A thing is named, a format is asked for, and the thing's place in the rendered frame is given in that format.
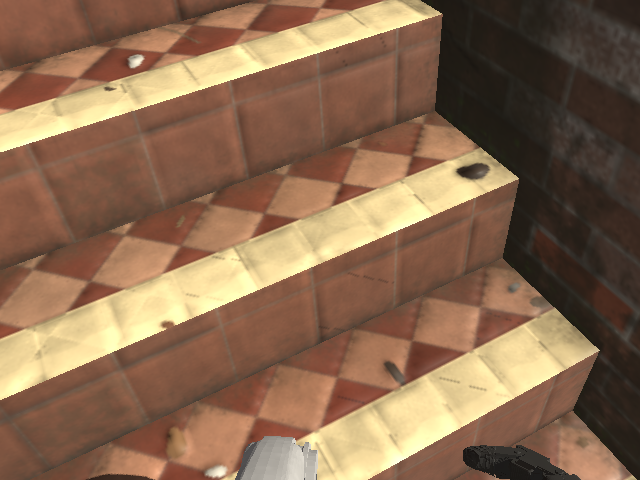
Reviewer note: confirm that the left robot thigh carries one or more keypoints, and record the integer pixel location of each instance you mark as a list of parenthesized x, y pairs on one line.
[(279, 458)]

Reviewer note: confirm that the right robot hand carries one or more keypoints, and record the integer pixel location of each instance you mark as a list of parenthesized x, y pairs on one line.
[(518, 463)]

